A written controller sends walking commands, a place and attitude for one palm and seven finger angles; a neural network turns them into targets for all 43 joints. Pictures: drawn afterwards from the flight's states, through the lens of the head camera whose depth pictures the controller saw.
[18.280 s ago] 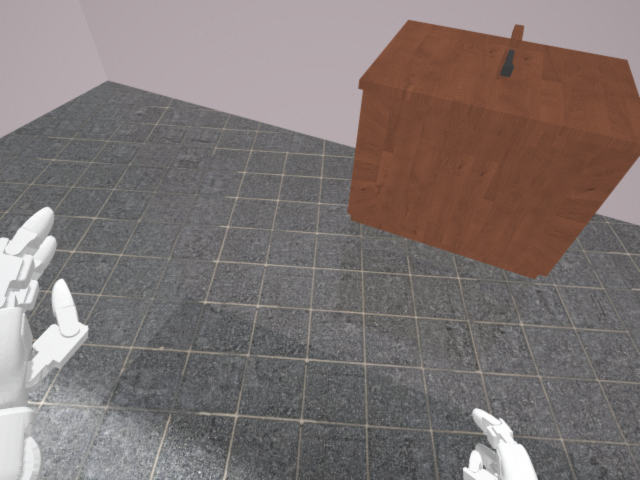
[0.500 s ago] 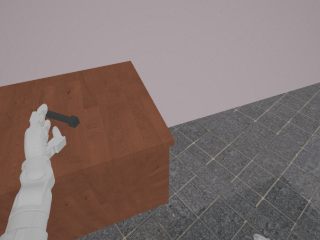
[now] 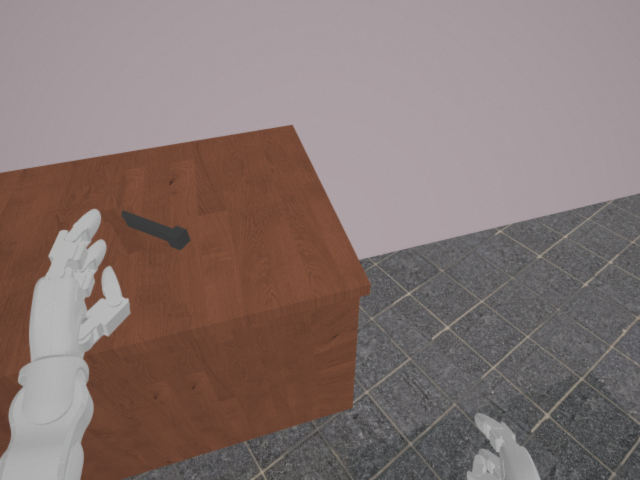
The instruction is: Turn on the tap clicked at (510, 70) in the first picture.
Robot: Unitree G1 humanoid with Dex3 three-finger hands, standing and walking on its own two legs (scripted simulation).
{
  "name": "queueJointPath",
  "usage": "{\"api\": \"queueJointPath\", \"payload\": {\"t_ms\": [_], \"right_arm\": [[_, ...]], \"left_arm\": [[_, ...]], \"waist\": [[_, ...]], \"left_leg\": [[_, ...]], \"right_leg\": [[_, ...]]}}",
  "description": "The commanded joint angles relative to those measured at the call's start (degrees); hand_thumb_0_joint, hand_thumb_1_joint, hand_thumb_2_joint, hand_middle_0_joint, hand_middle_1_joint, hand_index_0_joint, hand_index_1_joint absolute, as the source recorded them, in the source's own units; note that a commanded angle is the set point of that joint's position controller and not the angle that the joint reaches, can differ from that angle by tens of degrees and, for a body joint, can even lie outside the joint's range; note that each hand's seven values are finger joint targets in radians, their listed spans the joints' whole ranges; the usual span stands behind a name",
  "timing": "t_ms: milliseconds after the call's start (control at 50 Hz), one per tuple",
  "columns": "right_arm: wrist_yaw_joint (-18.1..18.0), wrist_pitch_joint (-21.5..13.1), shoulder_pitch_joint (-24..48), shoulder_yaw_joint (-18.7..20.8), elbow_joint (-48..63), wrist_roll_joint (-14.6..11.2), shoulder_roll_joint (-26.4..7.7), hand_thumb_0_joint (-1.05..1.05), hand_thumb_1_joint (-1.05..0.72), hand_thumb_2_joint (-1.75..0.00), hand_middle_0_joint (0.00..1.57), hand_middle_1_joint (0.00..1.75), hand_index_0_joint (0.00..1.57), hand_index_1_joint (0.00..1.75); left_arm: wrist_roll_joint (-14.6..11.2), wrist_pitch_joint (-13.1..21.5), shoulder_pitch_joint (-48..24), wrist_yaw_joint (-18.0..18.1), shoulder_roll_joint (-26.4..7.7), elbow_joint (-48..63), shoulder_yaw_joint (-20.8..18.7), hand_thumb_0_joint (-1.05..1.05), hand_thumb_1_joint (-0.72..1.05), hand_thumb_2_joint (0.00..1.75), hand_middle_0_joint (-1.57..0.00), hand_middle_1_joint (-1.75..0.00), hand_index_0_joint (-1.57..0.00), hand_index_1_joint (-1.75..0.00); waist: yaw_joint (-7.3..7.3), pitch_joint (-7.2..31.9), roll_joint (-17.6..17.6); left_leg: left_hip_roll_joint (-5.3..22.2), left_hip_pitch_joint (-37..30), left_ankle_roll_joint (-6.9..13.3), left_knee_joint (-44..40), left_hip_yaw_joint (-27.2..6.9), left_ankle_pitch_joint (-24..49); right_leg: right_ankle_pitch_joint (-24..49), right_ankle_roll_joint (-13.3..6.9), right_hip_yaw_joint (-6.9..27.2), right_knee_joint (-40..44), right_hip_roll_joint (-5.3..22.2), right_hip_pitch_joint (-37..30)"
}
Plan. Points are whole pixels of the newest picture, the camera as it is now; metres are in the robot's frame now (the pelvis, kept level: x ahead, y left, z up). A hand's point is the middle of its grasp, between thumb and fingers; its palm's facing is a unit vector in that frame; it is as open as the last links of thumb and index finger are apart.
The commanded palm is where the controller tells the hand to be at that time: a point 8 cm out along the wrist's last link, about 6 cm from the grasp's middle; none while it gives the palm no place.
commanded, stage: draw the hand back beside the body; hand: left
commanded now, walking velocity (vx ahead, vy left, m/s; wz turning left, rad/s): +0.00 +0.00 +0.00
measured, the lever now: (178, 237) +0.49 +0.32 +0.00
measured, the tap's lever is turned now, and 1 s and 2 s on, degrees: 48 48 48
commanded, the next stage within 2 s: step back with the hand held close in 0.56 s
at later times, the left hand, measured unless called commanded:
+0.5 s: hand (107, 346) +0.19 +0.23 +0.15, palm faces +0.43 -0.84 -0.35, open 7.4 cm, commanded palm +0.15 +0.27 +0.17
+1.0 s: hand (102, 349) +0.19 +0.24 +0.15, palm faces +0.32 -0.84 -0.44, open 7.4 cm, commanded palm +0.14 +0.29 +0.17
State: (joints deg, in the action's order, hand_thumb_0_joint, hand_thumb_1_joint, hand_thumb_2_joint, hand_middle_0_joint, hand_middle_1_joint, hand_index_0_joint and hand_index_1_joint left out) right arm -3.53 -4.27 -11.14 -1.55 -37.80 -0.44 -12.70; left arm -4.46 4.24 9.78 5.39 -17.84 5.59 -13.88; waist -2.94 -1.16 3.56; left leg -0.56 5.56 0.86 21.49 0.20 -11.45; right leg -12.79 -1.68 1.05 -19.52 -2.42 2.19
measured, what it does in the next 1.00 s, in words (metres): stands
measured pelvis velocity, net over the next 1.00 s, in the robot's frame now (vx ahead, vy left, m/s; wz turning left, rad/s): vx -0.02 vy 0.01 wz -0.01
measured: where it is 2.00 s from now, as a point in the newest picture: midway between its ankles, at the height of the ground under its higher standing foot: outside the picture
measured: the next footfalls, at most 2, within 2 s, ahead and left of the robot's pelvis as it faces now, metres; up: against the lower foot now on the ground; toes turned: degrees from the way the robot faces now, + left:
right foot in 1.92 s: -0.27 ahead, -0.08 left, +0.00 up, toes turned -4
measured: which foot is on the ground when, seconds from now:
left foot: down 0.00-1.00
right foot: down 0.00-1.00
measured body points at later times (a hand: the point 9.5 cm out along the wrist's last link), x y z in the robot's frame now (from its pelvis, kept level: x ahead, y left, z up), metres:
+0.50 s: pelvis +0.00 -0.01 +0.00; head -0.03 -0.04 +0.45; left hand +0.16 +0.27 +0.17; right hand +0.19 -0.24 -0.09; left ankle +0.01 +0.11 -0.75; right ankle -0.02 -0.10 -0.75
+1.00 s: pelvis -0.02 +0.01 +0.00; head -0.02 -0.02 +0.45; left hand +0.17 +0.28 +0.17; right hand +0.16 -0.24 -0.09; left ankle +0.01 +0.11 -0.75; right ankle -0.02 -0.10 -0.75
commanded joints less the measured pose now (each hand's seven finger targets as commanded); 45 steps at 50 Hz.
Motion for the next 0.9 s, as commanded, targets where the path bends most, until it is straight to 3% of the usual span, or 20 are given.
{"api": "queueJointPath", "payload": {"t_ms": [0, 60, 200, 260, 280, 360, 460, 540, 580, 600, 640, 660, 680, 700, 720, 760, 820, 880], "right_arm": [[-0.44, -4.05, 7.99, 2.97, 9.23, 0.58, -7.08, 0.00, -0.90, -0.90, 0.20, 0.30, 0.20, 0.30], [-0.52, -4.28, 8.42, 3.19, 9.16, 0.74, -6.79, 0.00, -0.90, -0.90, 0.20, 0.30, 0.20, 0.30], [-0.50, -5.33, 8.75, 3.38, 9.03, 0.91, -6.24, 0.00, -0.90, -0.90, 0.20, 0.30, 0.20, 0.30], [-0.53, -5.64, 8.88, 3.42, 9.47, 1.01, -5.89, 0.00, -0.90, -0.90, 0.20, 0.30, 0.20, 0.30], [-0.59, -5.65, 8.79, 3.53, 9.18, 1.02, -5.95, 0.00, -0.90, -0.90, 0.20, 0.30, 0.20, 0.30], [-1.24, -5.52, 8.75, 3.73, 8.84, 0.77, -6.02, 0.00, -0.90, -0.90, 0.20, 0.30, 0.20, 0.30], [-1.72, -6.19, 8.84, 3.58, 8.91, 1.07, -5.83, 0.00, -0.90, -0.90, 0.20, 0.30, 0.20, 0.30], [-1.61, -6.51, 9.10, 3.33, 8.86, 1.12, -5.66, 0.00, -0.90, -0.90, 0.20, 0.30, 0.20, 0.30], [-1.59, -6.65, 9.17, 3.33, 8.81, 1.22, -5.72, 0.00, -0.90, -0.90, 0.20, 0.30, 0.20, 0.30], [-1.47, -6.69, 9.03, 3.28, 8.55, 1.21, -5.75, 0.00, -0.90, -0.90, 0.20, 0.30, 0.20, 0.30], [-1.46, -6.72, 9.03, 3.15, 8.63, 1.17, -5.59, 0.00, -0.90, -0.90, 0.20, 0.30, 0.20, 0.30], [-1.64, -6.54, 9.22, 3.21, 8.19, 1.11, -5.76, 0.00, -0.90, -0.90, 0.20, 0.30, 0.20, 0.30], [-1.58, -5.37, 9.69, 3.59, 10.77, 0.51, -7.41, 0.00, -0.90, -0.90, 0.20, 0.30, 0.20, 0.30], [-1.67, -4.65, 9.59, 3.52, 10.10, 0.69, -6.61, 0.00, -0.90, -0.90, 0.20, 0.30, 0.20, 0.30], [-1.56, -4.08, 9.37, 3.57, 9.89, 0.68, -6.38, 0.00, -0.90, -0.90, 0.20, 0.30, 0.20, 0.30], [-1.17, -3.12, 8.03, 3.89, 10.67, 0.49, -6.51, 0.00, -0.90, -0.90, 0.20, 0.30, 0.20, 0.30], [-1.30, -2.13, 7.77, 4.15, 12.07, 0.26, -7.07, 0.00, -0.90, -0.90, 0.20, 0.30, 0.20, 0.30], [-1.70, -1.08, 7.88, 4.57, 13.38, 0.10, -7.60, 0.00, -0.90, -0.90, 0.20, 0.30, 0.20, 0.30]], "left_arm": [[0.43, 3.90, -6.96, 0.41, -10.65, 17.94, -4.69, 0.00, 0.90, 0.90, -0.20, -0.29, -0.20, -0.29], [0.39, 4.03, -2.77, 0.64, -10.84, 20.26, -5.73, 0.00, 0.90, 0.90, -0.20, -0.30, -0.20, -0.30], [0.50, 4.83, 6.46, 1.02, -11.94, 28.06, -8.33, 0.00, 0.90, 0.90, -0.20, -0.30, -0.20, -0.30], [0.10, 5.00, 11.14, 0.83, -10.76, 29.98, -8.12, 0.00, 0.90, 0.90, -0.20, -0.30, -0.20, -0.30], [0.15, 4.95, 11.07, 0.81, -10.49, 28.70, -8.02, 0.00, 0.90, 0.90, -0.20, -0.30, -0.20, -0.30], [0.17, 4.81, 7.90, 1.00, -9.69, 26.34, -7.17, 0.00, 0.90, 0.90, -0.20, -0.30, -0.20, -0.30], [0.49, 5.48, 6.39, 1.46, -10.34, 28.15, -7.43, 0.00, 0.90, 0.90, -0.20, -0.30, -0.20, -0.30], [0.32, 5.38, 8.03, 1.44, -9.89, 27.88, -7.03, 0.00, 0.90, 0.90, -0.20, -0.30, -0.20, -0.30], [0.45, 5.53, 7.49, 1.55, -10.66, 28.63, -7.64, 0.00, 0.90, 0.90, -0.20, -0.30, -0.20, -0.30], [0.62, 5.56, 7.14, 1.59, -11.07, 28.90, -8.01, 0.00, 0.90, 0.90, -0.20, -0.30, -0.20, -0.30], [0.49, 5.54, 8.06, 1.63, -10.38, 28.17, -7.71, 0.00, 0.90, 0.90, -0.20, -0.30, -0.20, -0.30], [0.44, 5.48, 4.02, 1.82, -11.78, 27.22, -8.57, 0.00, 0.90, 0.90, -0.20, -0.30, -0.20, -0.30], [0.86, 6.59, 0.80, 2.01, -17.91, 27.98, -15.08, 0.00, 0.90, 0.90, -0.20, -0.30, -0.20, -0.30], [1.12, 7.34, 0.61, 1.70, -17.39, 26.85, -14.41, 0.00, 0.90, 0.90, -0.20, -0.30, -0.20, -0.30], [1.17, 6.85, 5.45, 1.32, -13.28, 23.70, -11.25, 0.00, 0.90, 0.90, -0.20, -0.30, -0.20, -0.30], [1.48, 6.64, 9.62, 0.94, -10.37, 22.78, -8.59, 0.00, 0.90, 0.90, -0.20, -0.30, -0.20, -0.30], [1.52, 6.63, 13.08, 1.11, -10.55, 26.11, -8.28, 0.00, 0.90, 0.90, -0.20, -0.30, -0.20, -0.30], [1.48, 6.21, 14.40, 1.67, -12.81, 29.46, -10.25, 0.00, 0.90, 0.90, -0.20, -0.30, -0.20, -0.30]], "waist": [[0.18, 7.90, -0.95], [-0.06, 7.61, -3.64], [-0.60, 5.40, 1.19], [-0.57, 4.04, -1.46], [-0.28, 3.38, -3.16], [0.56, 0.56, -2.55], [0.03, 4.13, -0.18], [-0.24, 3.58, -2.07], [-0.35, 3.87, -1.50], [-0.29, 3.53, 0.89], [-0.30, 2.85, -0.31], [0.13, 2.91, -2.02], [0.72, 0.31, -3.62], [1.14, 0.57, -3.11], [1.67, 1.57, -4.26], [1.69, 6.35, -3.64], [1.68, 11.49, -0.71], [1.53, 13.61, -3.16]], "left_leg": [[1.16, -4.19, -0.23, -2.72, -0.02, 12.00], [0.96, -3.57, 0.25, -2.32, 0.50, 11.46], [0.72, -2.39, -0.03, -1.93, 0.65, 9.89], [0.78, -1.86, 0.39, -1.14, 0.93, 9.46], [0.79, -1.52, 0.50, -0.96, 1.06, 8.90], [0.66, -1.58, 0.86, -0.58, 1.37, 5.56], [0.23, -3.25, 0.91, -0.58, 1.05, 5.97], [0.40, -2.66, 0.78, -0.76, 0.75, 7.07], [0.28, -2.79, 0.75, -0.63, 0.77, 7.44], [0.31, -2.69, 0.46, -0.98, 0.75, 7.13], [0.42, -2.36, 0.50, -1.10, 0.67, 7.35], [0.35, -2.48, 0.67, -1.09, 0.74, 7.27], [1.37, 1.37, 1.56, 2.67, -1.01, 4.50], [0.93, 1.81, 1.35, 3.95, -1.52, 3.28], [1.05, 1.35, 1.23, 4.84, -1.69, 4.65], [1.61, 0.75, 0.97, 5.31, -1.33, 8.52], [2.43, -0.91, 0.88, 4.25, -0.92, 16.91], [2.90, -1.05, 0.80, 4.17, -1.22, 23.24]], "right_leg": [[12.61, 0.45, -0.94, 2.60, 0.38, 1.39], [13.02, 0.80, -0.87, 2.58, 0.61, 1.15], [11.48, 0.74, -0.86, 2.99, 0.98, 1.56], [11.71, 1.08, -0.69, 3.16, 1.11, 2.42], [11.26, 1.19, -0.64, 3.31, 1.03, 2.98], [7.51, 1.55, -0.21, 4.29, 1.18, 5.73], [7.97, 1.28, -0.23, 3.59, 1.38, 4.13], [9.25, 1.32, -0.39, 3.27, 1.32, 3.52], [9.73, 1.28, -0.36, 3.34, 1.34, 3.30], [9.05, 1.05, -0.40, 3.55, 1.30, 3.38], [9.36, 1.09, -0.55, 3.32, 1.31, 3.41], [9.45, 1.21, -0.51, 3.52, 1.20, 3.71], [12.14, 1.39, 4.64, 6.24, 3.73, 10.77], [14.03, 0.99, 5.70, 6.45, 5.32, 11.20], [15.74, 0.99, 5.89, 6.05, 6.20, 11.48], [19.18, 1.21, 5.11, 3.79, 6.64, 9.75], [23.88, 1.92, 2.63, 0.69, 5.69, 7.51], [25.63, 2.36, 1.13, -0.95, 4.76, 7.22]]}}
